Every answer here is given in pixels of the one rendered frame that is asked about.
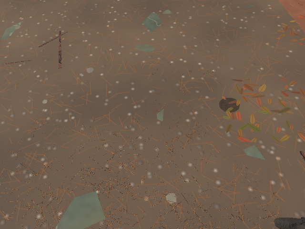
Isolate right robot hand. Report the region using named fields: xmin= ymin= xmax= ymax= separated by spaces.
xmin=274 ymin=217 xmax=305 ymax=229

